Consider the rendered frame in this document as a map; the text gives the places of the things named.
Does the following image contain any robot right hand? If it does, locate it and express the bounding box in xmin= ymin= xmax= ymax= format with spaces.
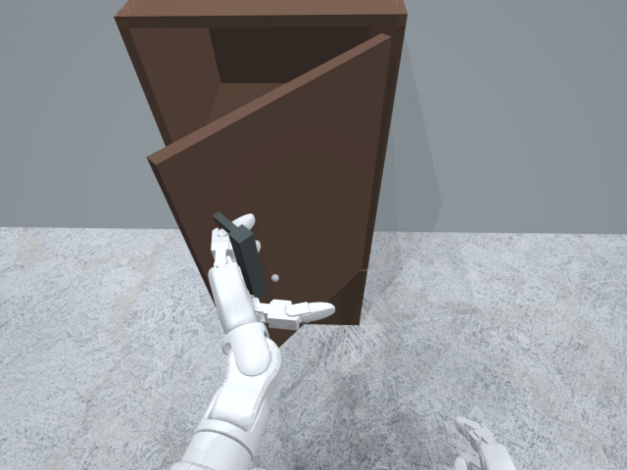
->
xmin=455 ymin=416 xmax=517 ymax=470

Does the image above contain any handle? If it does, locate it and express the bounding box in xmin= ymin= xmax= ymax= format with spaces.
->
xmin=213 ymin=212 xmax=266 ymax=299

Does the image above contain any robot left forearm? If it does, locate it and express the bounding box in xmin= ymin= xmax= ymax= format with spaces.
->
xmin=169 ymin=322 xmax=283 ymax=470

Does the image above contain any robot left hand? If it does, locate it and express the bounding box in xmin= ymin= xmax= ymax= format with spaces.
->
xmin=208 ymin=213 xmax=335 ymax=335

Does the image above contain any cupboard door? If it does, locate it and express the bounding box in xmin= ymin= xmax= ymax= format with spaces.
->
xmin=146 ymin=33 xmax=392 ymax=348

